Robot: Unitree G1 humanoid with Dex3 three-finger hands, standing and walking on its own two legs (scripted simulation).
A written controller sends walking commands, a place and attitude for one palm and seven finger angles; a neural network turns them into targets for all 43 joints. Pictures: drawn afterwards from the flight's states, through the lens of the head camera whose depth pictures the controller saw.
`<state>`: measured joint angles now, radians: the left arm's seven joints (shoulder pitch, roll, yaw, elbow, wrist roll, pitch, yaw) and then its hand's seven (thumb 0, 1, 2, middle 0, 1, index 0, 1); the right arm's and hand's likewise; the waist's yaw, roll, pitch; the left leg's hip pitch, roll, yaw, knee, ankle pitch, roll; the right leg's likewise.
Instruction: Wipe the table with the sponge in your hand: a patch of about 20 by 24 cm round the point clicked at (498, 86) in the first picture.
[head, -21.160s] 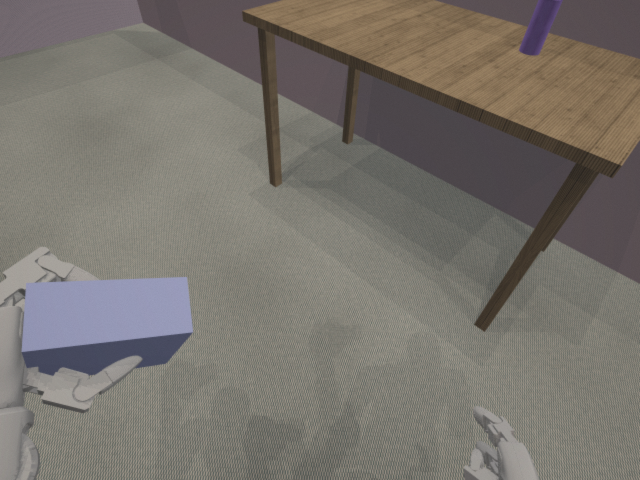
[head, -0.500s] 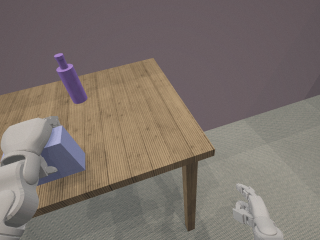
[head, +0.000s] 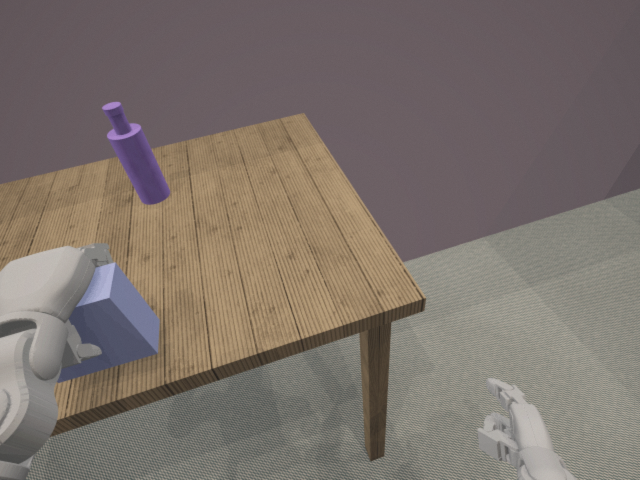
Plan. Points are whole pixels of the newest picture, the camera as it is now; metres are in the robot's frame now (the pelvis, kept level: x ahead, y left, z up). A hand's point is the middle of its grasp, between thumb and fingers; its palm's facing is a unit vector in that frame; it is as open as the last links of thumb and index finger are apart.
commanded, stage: lower the sponge onto the table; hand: left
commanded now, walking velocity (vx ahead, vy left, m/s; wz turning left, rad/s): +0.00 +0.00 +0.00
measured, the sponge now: (95, 333) +0.23 +0.32 +0.09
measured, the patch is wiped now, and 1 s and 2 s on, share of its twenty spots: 0.00 0.00 0.25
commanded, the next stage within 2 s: wipe forward along the first lane in 1.18 s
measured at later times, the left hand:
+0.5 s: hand (94, 319) +0.24 +0.32 +0.12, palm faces +0.02 -0.06 -1.00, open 9.7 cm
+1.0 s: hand (95, 334) +0.23 +0.32 +0.10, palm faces +0.00 -0.06 -1.00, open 9.7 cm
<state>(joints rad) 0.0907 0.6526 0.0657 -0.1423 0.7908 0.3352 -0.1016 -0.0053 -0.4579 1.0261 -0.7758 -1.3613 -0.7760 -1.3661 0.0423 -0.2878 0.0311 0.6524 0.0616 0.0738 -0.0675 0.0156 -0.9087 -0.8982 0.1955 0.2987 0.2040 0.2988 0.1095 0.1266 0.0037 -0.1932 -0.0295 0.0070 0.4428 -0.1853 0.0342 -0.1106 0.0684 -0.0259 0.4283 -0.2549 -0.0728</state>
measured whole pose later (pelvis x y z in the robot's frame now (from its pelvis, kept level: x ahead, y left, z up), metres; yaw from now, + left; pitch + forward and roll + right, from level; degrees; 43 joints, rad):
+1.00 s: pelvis +0.01 +0.01 +0.00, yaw +0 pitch -3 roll +0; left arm 0.17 0.57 0.01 -0.13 0.85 0.31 -0.01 -0.01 -0.46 1.03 -0.78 -1.36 -0.78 -1.37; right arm 0.05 -0.28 0.03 0.65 0.06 0.10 -0.05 0.01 -0.91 -0.90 0.20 0.30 0.20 0.30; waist 0.12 0.11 0.00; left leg -0.20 -0.04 0.00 0.45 -0.20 0.05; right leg -0.11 0.06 -0.03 0.43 -0.26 -0.06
